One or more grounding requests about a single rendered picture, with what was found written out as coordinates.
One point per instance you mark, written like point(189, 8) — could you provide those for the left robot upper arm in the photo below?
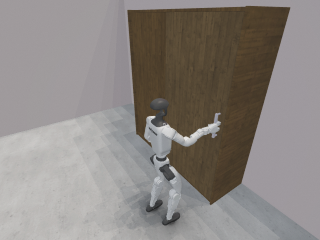
point(147, 133)

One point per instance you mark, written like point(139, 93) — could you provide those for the robot right hand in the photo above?
point(214, 127)

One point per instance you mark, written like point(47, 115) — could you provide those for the right robot upper arm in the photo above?
point(172, 134)

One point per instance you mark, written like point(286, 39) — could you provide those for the right robot shin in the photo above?
point(172, 205)

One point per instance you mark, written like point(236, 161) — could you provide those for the right robot forearm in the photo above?
point(195, 136)

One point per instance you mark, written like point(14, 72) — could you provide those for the wardrobe door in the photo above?
point(200, 57)
point(149, 49)

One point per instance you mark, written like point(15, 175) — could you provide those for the handle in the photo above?
point(134, 79)
point(215, 121)

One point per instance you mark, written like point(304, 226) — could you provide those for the humanoid robot torso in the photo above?
point(160, 145)

